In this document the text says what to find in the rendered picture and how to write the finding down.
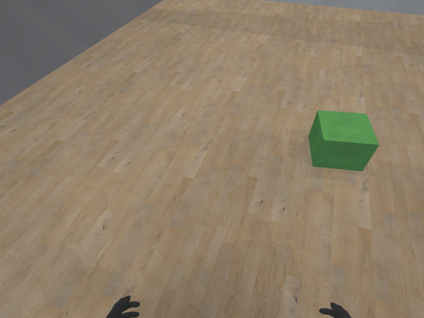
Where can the carton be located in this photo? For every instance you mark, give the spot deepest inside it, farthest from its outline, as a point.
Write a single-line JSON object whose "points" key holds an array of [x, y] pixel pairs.
{"points": [[342, 140]]}

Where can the left robot hand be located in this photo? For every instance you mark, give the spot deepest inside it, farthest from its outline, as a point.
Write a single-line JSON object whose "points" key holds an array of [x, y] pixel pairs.
{"points": [[122, 305]]}

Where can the right robot hand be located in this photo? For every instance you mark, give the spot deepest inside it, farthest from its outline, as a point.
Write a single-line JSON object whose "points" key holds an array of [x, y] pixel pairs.
{"points": [[337, 311]]}

